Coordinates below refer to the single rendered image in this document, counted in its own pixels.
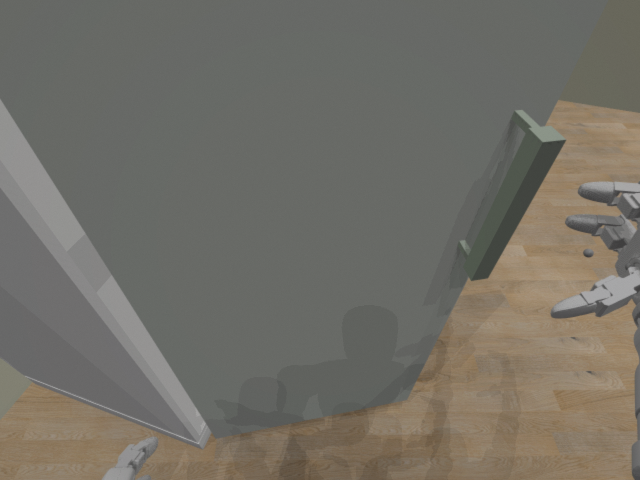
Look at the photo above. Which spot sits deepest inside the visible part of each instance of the robot left hand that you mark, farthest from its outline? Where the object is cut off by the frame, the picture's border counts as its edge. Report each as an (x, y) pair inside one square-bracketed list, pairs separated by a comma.
[(131, 461)]

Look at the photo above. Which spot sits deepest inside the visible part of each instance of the handle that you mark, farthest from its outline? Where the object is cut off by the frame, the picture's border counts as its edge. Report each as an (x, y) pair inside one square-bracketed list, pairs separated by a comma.
[(533, 160)]

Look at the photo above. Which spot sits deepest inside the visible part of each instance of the robot right hand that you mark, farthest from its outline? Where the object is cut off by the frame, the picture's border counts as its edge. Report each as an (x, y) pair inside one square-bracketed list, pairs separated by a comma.
[(618, 234)]

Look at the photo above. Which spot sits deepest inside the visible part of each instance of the fridge door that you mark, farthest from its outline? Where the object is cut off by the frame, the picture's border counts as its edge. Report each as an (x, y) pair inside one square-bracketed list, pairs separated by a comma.
[(279, 187)]

